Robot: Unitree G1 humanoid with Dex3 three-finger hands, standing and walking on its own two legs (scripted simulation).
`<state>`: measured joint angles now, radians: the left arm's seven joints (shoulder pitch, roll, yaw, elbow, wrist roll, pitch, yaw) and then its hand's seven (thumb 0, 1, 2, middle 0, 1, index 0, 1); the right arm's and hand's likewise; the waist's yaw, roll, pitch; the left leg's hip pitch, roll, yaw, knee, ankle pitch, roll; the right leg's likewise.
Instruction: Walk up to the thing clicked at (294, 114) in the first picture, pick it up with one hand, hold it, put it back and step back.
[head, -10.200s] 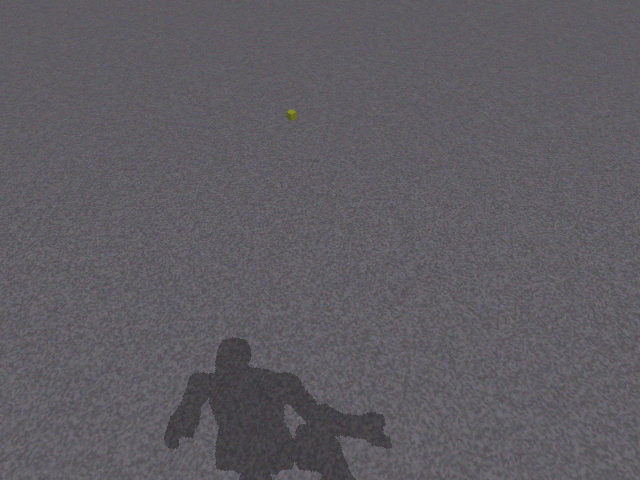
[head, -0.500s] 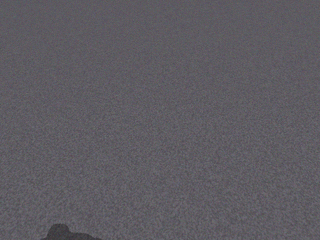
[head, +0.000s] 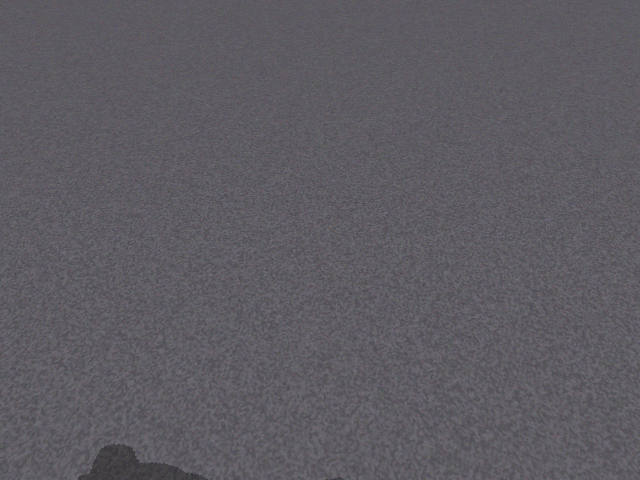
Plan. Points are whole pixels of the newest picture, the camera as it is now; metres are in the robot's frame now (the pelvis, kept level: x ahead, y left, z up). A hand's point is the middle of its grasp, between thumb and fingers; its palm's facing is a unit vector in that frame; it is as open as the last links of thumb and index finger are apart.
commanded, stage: stand
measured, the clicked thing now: out of the picture +0.70 +1.42 -0.76
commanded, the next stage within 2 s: walk up in 0.92 s
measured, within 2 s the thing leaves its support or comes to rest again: neither
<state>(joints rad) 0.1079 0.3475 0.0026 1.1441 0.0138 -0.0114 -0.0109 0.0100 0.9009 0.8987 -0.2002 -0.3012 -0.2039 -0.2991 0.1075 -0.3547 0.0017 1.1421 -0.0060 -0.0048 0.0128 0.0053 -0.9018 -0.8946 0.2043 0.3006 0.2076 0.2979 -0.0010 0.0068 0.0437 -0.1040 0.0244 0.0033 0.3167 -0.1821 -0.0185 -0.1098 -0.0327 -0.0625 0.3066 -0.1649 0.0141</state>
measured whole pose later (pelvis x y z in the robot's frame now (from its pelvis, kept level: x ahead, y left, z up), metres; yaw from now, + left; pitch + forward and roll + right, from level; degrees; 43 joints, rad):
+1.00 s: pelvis +0.01 +0.00 +0.00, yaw +0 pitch -2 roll +0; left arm 0.15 0.36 0.04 1.09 0.04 -0.01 -0.05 0.01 0.90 0.90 -0.20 -0.30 -0.20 -0.30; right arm 0.16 -0.36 -0.03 1.08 -0.02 -0.02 0.04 0.01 -0.90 -0.89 0.21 0.30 0.21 0.30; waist 0.01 0.00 0.02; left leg -0.12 0.01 0.01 0.42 -0.32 0.03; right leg -0.15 -0.04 -0.05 0.46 -0.38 -0.02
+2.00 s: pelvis +0.37 -0.04 -0.02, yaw -1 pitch -2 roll +1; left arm 0.31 0.43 0.07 0.89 0.02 -0.06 -0.09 0.01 0.90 0.90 -0.20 -0.30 -0.20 -0.30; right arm 0.34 -0.43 -0.07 0.83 -0.01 -0.05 0.07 0.01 -0.90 -0.89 0.21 0.30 0.21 0.30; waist -0.02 0.01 0.06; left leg -0.13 0.03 0.10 0.52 -0.35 0.02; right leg -0.41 -0.09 -0.03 0.61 -0.19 -0.02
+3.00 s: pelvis +0.75 -0.11 -0.03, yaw +38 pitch -2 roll +2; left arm 0.16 0.39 0.05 0.76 0.04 0.01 -0.05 0.01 0.90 0.90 -0.20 -0.30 -0.20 -0.30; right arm 0.28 -0.48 -0.07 0.77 0.00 0.01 0.00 0.01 -0.90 -0.89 0.20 0.30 0.21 0.30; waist 0.02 0.01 0.13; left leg -0.52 -0.01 -0.01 1.08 -0.44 0.01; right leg -0.39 -0.12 -0.10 0.68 -0.27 -0.01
